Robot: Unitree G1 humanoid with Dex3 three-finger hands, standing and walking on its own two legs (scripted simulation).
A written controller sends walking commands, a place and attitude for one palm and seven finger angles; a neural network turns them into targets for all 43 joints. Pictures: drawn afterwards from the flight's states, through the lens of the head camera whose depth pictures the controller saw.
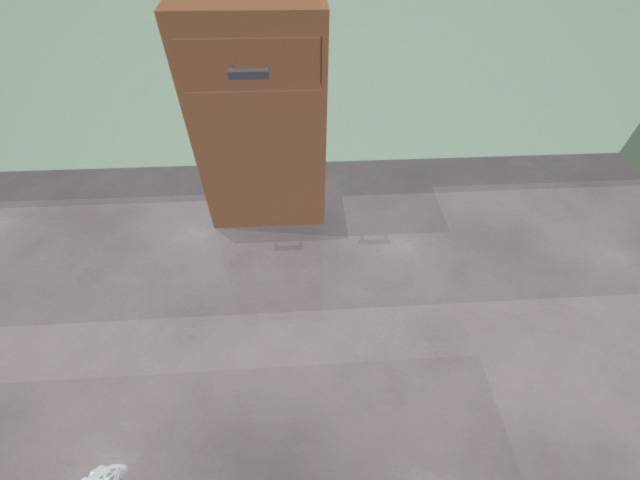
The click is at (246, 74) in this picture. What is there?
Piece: drawer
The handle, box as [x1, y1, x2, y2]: [227, 64, 268, 79]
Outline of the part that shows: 268,67 267,64 265,64 264,68 234,69 233,65 231,65 227,71 228,78 268,78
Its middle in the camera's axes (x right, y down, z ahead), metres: -0.22 -0.51 +1.18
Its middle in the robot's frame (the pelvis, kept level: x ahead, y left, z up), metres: +1.22 +0.29 -0.05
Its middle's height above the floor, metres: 0.72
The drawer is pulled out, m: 0.00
